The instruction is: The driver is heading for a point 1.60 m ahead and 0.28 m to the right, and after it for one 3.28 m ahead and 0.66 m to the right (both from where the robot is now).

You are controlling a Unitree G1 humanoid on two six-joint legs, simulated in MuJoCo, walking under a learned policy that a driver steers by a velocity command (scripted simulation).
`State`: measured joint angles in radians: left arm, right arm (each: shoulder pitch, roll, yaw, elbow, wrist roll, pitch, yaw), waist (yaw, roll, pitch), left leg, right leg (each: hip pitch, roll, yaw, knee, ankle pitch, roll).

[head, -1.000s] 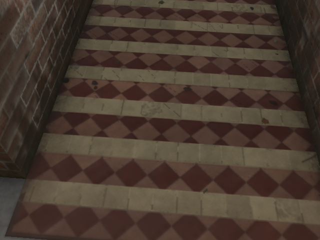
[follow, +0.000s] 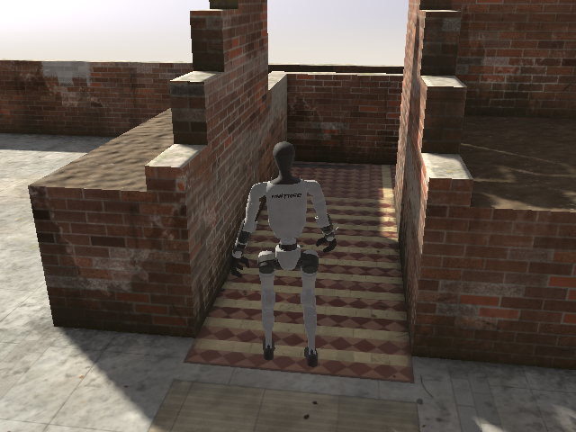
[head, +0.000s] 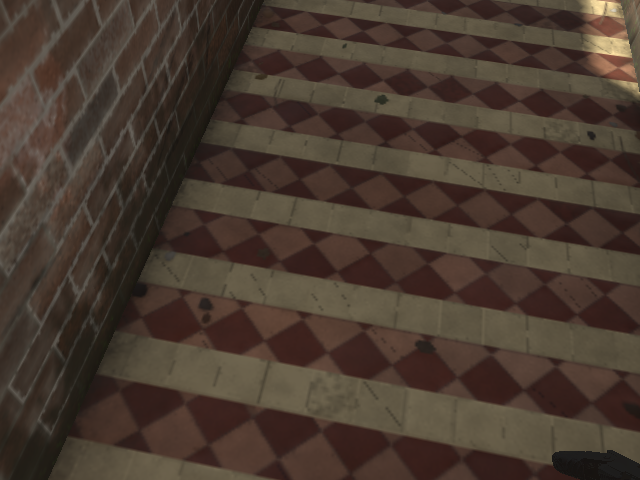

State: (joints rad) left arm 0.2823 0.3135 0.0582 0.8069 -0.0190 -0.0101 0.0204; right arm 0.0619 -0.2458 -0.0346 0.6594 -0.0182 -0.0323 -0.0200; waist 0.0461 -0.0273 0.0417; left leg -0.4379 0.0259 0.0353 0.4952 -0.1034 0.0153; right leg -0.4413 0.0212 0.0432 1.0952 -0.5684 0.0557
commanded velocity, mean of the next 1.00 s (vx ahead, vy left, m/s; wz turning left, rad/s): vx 0.03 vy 0.00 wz -0.37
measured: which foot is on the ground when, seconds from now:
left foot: down 0.00-0.28, up 0.30-0.72, down 0.74-1.00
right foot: up 0.00-0.26, down 0.28-1.00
